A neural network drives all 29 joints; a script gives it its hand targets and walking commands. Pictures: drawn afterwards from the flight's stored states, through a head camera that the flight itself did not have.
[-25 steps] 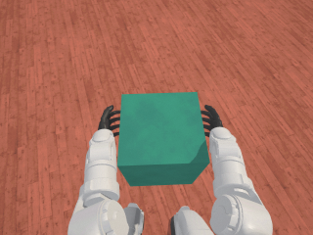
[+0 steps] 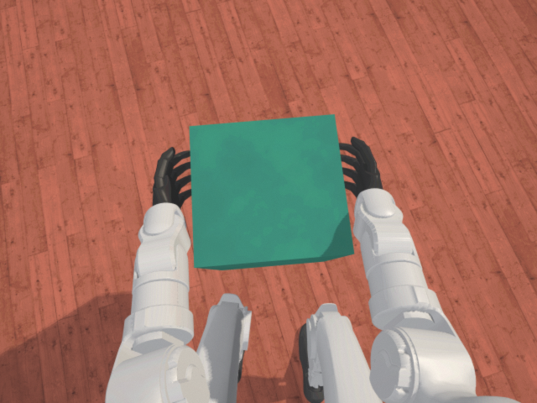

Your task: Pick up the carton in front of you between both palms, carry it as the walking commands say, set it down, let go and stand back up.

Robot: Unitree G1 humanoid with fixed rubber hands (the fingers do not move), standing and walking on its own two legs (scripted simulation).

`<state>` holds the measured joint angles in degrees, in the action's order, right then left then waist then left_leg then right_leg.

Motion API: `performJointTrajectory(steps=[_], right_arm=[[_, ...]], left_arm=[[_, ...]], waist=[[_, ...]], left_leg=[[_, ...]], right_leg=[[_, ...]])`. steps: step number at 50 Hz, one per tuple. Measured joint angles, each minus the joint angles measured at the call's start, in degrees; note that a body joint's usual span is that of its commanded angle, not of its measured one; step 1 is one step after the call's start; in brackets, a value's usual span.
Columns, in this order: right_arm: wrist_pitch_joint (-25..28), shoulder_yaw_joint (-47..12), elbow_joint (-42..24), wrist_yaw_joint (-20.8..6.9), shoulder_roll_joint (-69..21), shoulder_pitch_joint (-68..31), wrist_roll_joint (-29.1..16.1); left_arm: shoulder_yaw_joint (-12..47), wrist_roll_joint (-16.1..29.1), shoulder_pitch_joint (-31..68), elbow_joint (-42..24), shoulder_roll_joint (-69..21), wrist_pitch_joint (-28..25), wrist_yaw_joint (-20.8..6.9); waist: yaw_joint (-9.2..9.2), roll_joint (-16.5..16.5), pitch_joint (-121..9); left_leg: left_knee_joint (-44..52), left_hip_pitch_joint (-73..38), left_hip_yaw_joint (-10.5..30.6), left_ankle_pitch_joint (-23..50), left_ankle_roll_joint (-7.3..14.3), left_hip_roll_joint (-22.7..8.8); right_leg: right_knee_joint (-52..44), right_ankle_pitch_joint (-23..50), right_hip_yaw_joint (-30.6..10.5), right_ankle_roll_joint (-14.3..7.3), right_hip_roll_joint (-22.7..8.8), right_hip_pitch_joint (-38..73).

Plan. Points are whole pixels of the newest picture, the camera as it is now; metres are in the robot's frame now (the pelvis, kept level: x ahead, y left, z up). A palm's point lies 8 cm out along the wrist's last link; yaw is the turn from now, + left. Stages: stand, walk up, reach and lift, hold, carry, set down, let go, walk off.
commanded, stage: set down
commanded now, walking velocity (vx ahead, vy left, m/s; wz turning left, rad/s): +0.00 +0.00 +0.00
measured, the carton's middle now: (268, 205) +0.41 +0.04 -0.16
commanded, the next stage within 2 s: none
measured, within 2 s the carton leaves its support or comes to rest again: rests again in 1.88 s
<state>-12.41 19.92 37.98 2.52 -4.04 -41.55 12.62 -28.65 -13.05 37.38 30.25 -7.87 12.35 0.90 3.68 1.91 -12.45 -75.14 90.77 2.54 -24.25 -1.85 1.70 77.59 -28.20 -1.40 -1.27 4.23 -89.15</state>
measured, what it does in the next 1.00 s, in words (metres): lowers itself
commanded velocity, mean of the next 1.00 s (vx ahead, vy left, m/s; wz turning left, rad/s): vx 0.00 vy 0.00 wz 0.00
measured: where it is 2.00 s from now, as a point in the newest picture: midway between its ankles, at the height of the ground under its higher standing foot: (272, 368)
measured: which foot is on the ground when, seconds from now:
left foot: down 0.00-1.00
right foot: down 0.00-1.00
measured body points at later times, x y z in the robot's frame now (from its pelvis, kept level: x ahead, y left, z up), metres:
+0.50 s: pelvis -0.05 +0.01 -0.13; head +0.25 +0.01 +0.20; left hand +0.43 +0.20 -0.24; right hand +0.48 -0.09 -0.25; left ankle +0.07 +0.13 -0.58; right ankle +0.05 -0.10 -0.58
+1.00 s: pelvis -0.05 +0.00 -0.22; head +0.31 -0.01 +0.04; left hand +0.46 +0.22 -0.37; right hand +0.53 -0.07 -0.39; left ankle +0.07 +0.13 -0.58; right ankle +0.04 -0.10 -0.58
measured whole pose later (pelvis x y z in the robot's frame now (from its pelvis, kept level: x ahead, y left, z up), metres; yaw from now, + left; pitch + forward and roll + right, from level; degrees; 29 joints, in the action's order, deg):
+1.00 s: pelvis -0.05 +0.00 -0.22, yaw +1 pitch +43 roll +3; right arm -13.0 5.4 58.8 5.3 15.2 -82.6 3.6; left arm -30.4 -2.9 71.9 42.3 3.5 13.9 6.9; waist 8.2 -0.3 11.1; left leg -117.9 131.8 0.9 -29.4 -3.7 2.8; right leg 122.4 -34.3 -0.6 -1.1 5.2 -131.0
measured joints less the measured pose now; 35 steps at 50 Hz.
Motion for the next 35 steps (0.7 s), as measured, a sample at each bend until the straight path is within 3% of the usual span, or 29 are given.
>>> performJointTrajectory(steps=[18,35], right_arm=[[-0.1,-3.2,7.3,0.5,7.5,-16.1,-3.5],[-2.0,-5.3,16.5,0.2,13.9,-33.4,-3.3]], left_arm=[[-0.7,3.6,12.5,2.0,3.1,0.6,3.7],[-5.1,2.8,25.9,5.3,5.4,2.9,4.8]], waist=[[0.68,-0.1,5.0],[1.68,-0.4,14.7]], left_leg=[[-19.9,22.5,-0.6,-2.5,-0.1,0.5],[-32.7,35.3,-1.4,-2.5,-0.6,0.7]], right_leg=[[20.0,-2.9,0.4,0.9,0.5,-22.3],[33.7,-3.2,0.3,1.2,1.0,-35.6]])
